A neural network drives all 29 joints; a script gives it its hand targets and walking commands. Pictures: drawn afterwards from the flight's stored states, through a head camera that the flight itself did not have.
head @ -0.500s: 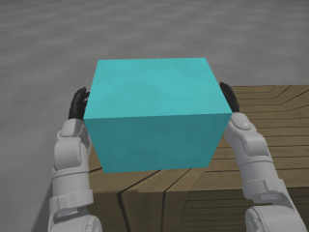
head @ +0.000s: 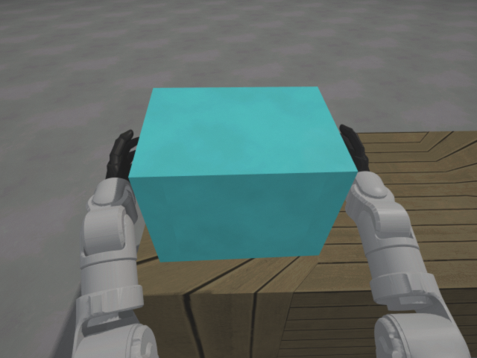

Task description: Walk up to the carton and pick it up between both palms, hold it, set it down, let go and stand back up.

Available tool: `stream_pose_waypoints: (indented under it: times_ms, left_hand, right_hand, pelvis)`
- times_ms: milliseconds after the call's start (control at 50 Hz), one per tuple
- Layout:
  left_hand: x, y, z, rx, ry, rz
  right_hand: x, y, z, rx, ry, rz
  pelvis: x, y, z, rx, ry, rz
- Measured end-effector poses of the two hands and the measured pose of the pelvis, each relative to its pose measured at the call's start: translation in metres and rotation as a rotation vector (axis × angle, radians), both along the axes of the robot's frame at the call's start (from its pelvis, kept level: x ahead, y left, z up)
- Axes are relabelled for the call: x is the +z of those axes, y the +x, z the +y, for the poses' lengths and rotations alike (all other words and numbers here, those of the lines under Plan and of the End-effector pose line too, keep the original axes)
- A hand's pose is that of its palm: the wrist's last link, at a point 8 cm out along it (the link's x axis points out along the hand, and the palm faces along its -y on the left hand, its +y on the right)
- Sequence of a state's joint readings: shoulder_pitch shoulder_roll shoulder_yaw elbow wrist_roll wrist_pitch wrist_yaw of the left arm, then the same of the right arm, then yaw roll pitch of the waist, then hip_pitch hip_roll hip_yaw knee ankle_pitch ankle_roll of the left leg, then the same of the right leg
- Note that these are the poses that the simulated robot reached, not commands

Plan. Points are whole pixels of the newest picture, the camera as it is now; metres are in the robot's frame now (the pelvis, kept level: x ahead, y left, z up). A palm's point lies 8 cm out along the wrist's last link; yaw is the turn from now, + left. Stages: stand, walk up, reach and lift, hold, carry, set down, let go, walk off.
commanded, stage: hold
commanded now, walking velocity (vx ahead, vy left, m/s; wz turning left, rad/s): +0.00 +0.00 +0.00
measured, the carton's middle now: (238, 174) +0.39 +0.00 +0.14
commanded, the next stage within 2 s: set down in 0.02 s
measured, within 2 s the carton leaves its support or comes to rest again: neither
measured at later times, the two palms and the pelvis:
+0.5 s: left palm (123, 196) +0.36 +0.20 +0.13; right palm (337, 192) +0.36 -0.18 +0.11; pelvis +0.02 +0.00 +0.00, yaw +2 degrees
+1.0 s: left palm (134, 208) +0.37 +0.19 +0.09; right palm (337, 198) +0.37 -0.19 +0.09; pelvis +0.03 +0.00 +0.00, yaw +1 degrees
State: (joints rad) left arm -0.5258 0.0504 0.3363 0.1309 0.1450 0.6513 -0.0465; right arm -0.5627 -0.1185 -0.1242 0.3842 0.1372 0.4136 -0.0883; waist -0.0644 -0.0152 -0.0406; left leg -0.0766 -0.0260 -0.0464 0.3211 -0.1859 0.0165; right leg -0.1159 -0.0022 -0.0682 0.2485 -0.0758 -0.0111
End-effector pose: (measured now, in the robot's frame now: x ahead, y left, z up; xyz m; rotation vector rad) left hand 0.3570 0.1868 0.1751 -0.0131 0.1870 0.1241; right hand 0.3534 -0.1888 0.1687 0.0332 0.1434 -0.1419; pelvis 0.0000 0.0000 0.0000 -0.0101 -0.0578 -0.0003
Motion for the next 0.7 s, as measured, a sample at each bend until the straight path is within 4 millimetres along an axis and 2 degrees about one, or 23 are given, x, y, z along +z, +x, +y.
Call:
stream_pose_waypoints:
  times_ms: [160, 260, 500, 700]
  left_hand:
    - [0.005, -0.003, 0.000, 0.002, 0.015, -0.053]
    - [0.002, -0.001, 0.003, 0.004, 0.015, -0.077]
    - [-0.042, 0.005, 0.010, 0.014, 0.033, -0.043]
    - [-0.056, 0.021, 0.001, -0.005, 0.026, -0.058]
  right_hand:
    - [0.006, -0.001, 0.000, 0.005, -0.022, -0.053]
    - [-0.001, 0.002, 0.003, 0.009, -0.038, -0.080]
    - [-0.056, 0.011, 0.011, 0.020, -0.048, -0.056]
    - [-0.060, 0.020, 0.002, 0.004, -0.092, -0.073]
  pelvis:
    - [0.000, 0.003, -0.001, 0.003, -0.001, -0.020]
    - [0.000, 0.006, -0.003, 0.009, 0.001, -0.039]
    - [0.000, 0.019, -0.001, 0.030, -0.006, -0.021]
    - [0.000, 0.032, 0.000, 0.027, -0.013, 0.020]
